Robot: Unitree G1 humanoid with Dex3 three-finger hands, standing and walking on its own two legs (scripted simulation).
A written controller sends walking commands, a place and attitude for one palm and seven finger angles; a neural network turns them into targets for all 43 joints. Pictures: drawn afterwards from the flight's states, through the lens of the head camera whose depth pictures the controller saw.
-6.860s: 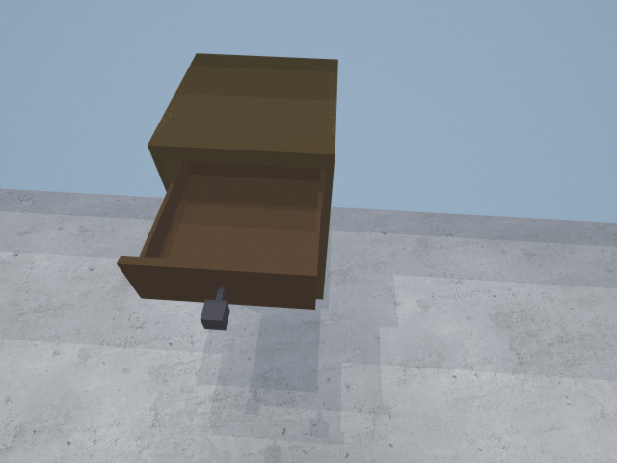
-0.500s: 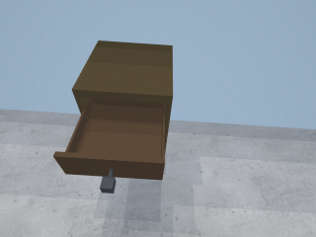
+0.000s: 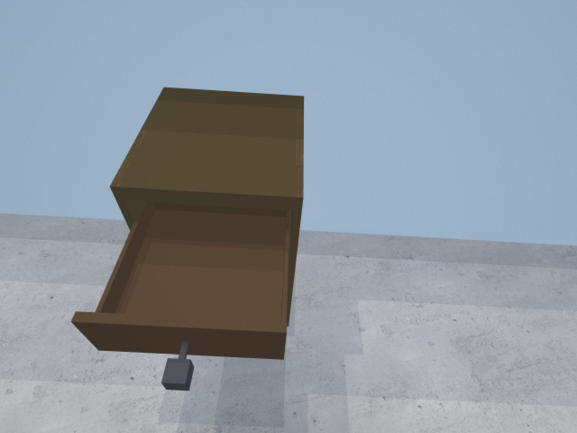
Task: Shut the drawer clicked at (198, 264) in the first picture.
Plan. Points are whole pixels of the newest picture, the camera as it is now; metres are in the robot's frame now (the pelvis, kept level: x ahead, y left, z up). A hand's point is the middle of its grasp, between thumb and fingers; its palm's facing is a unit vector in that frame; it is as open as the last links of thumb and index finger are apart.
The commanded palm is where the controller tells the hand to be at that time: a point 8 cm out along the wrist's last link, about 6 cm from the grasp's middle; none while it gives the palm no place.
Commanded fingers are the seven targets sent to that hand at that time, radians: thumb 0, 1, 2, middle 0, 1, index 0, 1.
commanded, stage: come to a stop and stand still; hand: left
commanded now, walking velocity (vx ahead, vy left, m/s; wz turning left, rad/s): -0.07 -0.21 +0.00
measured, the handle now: (181, 363) +0.28 +0.20 -0.21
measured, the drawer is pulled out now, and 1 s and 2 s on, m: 0.30 0.30 0.30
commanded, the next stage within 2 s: look again from close up in 1.06 s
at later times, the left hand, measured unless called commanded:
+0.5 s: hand out of the picture -0.01 +0.11 -0.19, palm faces -0.01 -0.99 -0.16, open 7.3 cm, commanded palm none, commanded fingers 0.00 0.90 0.90 -0.20 -0.30 -0.20 -0.30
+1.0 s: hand out of the picture -0.02 +0.13 -0.19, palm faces +0.00 -0.98 -0.18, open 7.3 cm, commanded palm none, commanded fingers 0.00 0.90 0.90 -0.20 -0.30 -0.20 -0.30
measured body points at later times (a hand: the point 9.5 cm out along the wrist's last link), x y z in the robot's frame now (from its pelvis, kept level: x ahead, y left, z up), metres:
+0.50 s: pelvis +0.00 -0.05 -0.01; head +0.02 -0.04 +0.44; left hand -0.01 +0.17 -0.17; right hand -0.01 -0.26 -0.17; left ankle -0.03 +0.10 -0.75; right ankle +0.01 -0.18 -0.75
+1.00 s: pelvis -0.02 -0.04 -0.01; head -0.01 -0.04 +0.44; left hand -0.02 +0.18 -0.17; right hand -0.06 -0.25 -0.17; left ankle -0.03 +0.10 -0.75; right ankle +0.01 -0.18 -0.75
